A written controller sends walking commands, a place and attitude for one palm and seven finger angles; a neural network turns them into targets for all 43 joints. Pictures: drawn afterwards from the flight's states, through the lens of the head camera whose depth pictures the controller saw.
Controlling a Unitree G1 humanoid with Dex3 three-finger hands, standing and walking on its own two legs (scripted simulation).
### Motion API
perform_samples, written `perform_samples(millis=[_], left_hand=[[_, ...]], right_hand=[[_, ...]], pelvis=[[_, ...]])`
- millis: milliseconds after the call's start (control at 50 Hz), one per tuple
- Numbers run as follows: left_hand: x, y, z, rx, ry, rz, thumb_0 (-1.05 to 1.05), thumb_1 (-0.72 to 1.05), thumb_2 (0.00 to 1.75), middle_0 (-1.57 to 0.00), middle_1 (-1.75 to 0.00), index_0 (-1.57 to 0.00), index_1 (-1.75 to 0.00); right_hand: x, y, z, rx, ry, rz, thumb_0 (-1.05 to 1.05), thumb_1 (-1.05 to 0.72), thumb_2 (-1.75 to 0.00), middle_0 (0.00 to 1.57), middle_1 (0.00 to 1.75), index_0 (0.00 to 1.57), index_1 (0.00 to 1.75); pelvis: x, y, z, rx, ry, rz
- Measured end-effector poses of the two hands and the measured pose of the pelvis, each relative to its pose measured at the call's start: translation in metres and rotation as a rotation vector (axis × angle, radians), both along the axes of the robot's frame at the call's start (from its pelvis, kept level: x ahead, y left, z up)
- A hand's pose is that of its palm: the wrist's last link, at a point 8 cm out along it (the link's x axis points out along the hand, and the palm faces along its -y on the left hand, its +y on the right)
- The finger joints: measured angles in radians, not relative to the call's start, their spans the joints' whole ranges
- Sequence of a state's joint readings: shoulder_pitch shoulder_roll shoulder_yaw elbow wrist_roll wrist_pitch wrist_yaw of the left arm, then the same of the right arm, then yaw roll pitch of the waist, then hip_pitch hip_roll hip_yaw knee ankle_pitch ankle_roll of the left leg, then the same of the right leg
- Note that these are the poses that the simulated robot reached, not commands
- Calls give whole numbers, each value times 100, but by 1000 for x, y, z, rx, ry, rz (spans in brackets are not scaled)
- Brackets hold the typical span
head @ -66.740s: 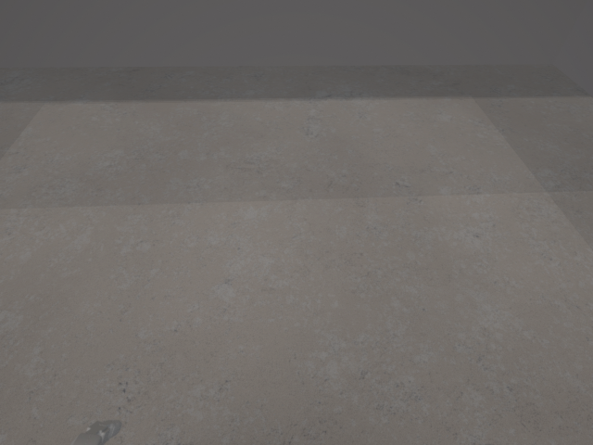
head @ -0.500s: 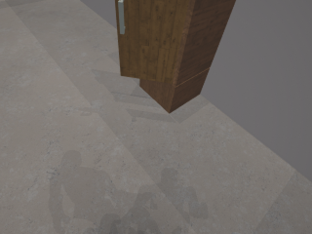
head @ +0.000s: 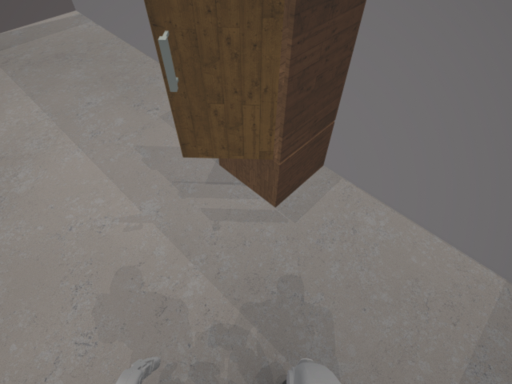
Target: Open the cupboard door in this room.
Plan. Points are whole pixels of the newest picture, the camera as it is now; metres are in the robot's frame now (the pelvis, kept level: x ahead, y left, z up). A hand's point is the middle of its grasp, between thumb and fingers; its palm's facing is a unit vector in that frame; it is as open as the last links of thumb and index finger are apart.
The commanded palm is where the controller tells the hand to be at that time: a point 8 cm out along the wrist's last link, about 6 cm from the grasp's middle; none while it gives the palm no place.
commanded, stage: take the last steps up to it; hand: left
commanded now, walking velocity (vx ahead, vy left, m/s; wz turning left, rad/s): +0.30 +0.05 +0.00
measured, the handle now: (170, 62) +0.95 +0.24 +0.00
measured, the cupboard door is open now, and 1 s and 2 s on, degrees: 42 42 42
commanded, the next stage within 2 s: come to a stop and stand still in 0.80 s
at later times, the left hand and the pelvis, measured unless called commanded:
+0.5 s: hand out of the picture +0.12 +0.17 -0.16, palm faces +0.14 -0.97 -0.17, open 7.3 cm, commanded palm none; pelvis +0.19 +0.01 +0.01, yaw +2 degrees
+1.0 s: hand (149, 240) +0.44 +0.24 -0.16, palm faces -0.01 -0.97 -0.24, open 7.3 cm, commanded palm none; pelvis +0.35 +0.05 +0.00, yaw -1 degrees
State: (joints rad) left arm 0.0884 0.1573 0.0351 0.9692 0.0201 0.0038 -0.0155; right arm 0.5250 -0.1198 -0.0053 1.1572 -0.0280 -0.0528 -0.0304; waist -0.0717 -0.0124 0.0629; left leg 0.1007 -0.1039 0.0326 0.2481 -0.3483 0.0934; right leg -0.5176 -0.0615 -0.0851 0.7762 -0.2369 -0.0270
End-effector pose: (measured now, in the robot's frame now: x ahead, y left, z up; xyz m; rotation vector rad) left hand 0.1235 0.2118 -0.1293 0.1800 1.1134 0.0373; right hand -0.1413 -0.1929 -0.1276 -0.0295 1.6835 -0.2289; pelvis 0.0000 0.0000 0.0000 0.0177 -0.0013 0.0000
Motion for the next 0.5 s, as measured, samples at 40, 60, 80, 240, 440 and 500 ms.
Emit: perform_samples(millis=[40, 60, 80, 240, 440, 500], left_hand=[[31, -11, -1, -2, -36, -18, 1, 91, 90, -20, -29, -20, -30], [44, -16, -2, -3, -59, -19, 1, 91, 90, -20, -29, -20, -30], [55, -20, -3, -3, -82, -13, 1, 91, 90, -20, -29, -20, -30], [43, -15, 3, 35, 0, 157, -2, 95, 90, -21, -29, -20, -30], [-5, 7, 1, 31, 286, 236, -1, 94, 90, -20, -29, -20, -30], [-14, 8, -5, -4, 370, 269, 0, 92, 90, -20, -29, -20, -30]], right_hand=[[3, 0, -3, 18, 46, -16, 0, -91, -90, 20, 30, 20, 30], [6, -1, -5, 27, 67, -21, 0, -91, -90, 20, 30, 20, 30], [12, -3, -8, 35, 84, -25, 0, -91, -90, 20, 30, 20, 30], [163, -44, -10, 4, -117, 65, 1, -91, -90, 20, 30, 20, 30], [386, -46, 2, -41, -455, 225, 0, -93, -90, 19, 29, 19, 30], [443, -29, 6, -43, -514, 276, 0, -92, -90, 19, 29, 19, 30]], pelvis=[[18, -6, -5, -1, 2, -1], [28, -10, -9, -1, 1, 2], [37, -14, -12, -2, -2, 4], [89, -28, 5, -11, -6, 32], [162, -7, 11, -12, 4, 37], [189, 8, 8, -14, 4, 37]])
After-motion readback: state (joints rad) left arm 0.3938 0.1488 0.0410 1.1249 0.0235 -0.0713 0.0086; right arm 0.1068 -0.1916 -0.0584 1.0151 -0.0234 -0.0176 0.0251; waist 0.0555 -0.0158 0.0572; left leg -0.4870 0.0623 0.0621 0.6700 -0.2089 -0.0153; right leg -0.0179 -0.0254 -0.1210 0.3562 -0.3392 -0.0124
